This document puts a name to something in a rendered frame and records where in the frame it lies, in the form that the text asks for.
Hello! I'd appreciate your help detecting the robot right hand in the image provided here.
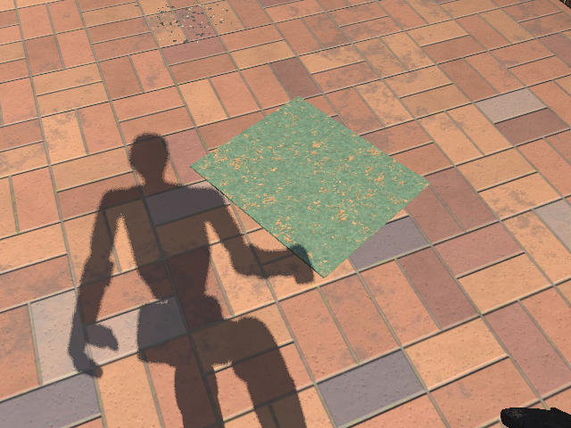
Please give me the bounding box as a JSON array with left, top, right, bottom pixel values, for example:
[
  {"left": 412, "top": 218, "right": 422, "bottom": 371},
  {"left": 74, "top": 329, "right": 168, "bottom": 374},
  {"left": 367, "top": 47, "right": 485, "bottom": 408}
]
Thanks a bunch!
[{"left": 501, "top": 407, "right": 571, "bottom": 428}]

